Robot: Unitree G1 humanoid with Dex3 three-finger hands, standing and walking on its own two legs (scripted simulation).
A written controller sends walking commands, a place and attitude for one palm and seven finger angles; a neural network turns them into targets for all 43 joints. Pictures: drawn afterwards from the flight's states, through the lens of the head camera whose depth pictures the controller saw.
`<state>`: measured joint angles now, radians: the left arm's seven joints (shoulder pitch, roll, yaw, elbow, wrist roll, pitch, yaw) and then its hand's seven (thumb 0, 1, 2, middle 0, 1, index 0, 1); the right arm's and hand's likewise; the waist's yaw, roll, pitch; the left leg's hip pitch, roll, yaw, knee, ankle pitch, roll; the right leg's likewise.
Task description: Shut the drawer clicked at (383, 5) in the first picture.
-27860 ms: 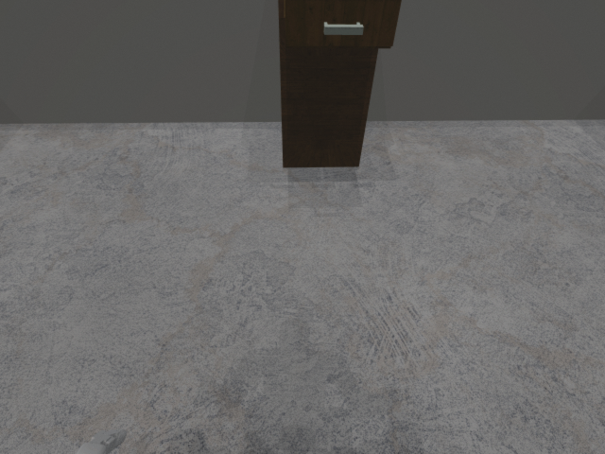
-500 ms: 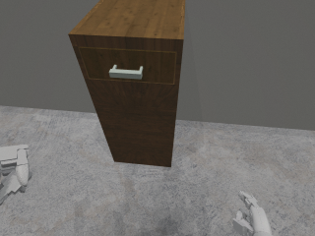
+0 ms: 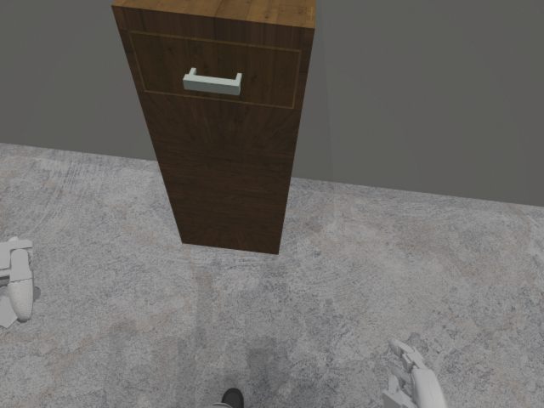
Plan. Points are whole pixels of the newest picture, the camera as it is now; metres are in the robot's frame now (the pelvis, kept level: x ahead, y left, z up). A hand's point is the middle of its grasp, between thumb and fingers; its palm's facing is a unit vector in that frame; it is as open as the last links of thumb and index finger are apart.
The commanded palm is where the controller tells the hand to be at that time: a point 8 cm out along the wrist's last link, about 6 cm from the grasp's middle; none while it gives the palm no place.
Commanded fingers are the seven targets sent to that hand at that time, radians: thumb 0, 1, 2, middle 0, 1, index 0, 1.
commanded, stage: step back with the hand held close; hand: left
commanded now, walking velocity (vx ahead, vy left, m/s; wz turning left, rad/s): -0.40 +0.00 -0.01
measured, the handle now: (214, 79) +0.75 +0.19 +0.05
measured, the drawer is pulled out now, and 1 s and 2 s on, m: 0.00 0.00 0.00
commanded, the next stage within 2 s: stop stepping back and stand still in 0.08 s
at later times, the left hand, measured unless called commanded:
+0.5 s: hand out of the picture +0.11 +0.28 +0.15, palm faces +0.44 -0.86 -0.27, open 3.3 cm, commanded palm +0.05 +0.31 +0.18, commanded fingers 0.00 0.90 0.90 -1.40 -1.60 -1.40 -1.60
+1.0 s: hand out of the picture +0.07 +0.35 +0.15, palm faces +0.42 -0.85 -0.32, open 3.3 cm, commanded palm +0.01 +0.38 +0.18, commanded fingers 0.00 0.90 0.90 -1.40 -1.60 -1.40 -1.60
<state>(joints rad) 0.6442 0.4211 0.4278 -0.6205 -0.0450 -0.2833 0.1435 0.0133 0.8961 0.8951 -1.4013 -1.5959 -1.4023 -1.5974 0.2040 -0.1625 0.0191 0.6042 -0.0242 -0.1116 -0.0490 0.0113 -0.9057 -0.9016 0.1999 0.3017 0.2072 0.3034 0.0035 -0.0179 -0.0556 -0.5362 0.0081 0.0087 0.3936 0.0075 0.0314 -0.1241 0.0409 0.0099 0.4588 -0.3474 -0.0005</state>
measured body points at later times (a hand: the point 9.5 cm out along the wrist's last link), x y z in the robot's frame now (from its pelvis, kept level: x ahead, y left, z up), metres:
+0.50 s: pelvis -0.07 +0.03 -0.02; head -0.12 +0.07 +0.43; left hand +0.08 +0.33 +0.16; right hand +0.07 -0.24 -0.07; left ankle +0.02 +0.10 -0.73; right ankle -0.16 -0.12 -0.73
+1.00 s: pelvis -0.13 +0.10 +0.00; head -0.16 +0.12 +0.45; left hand +0.04 +0.39 +0.16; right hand +0.01 -0.15 -0.08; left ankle -0.04 +0.15 -0.73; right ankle -0.15 -0.05 -0.72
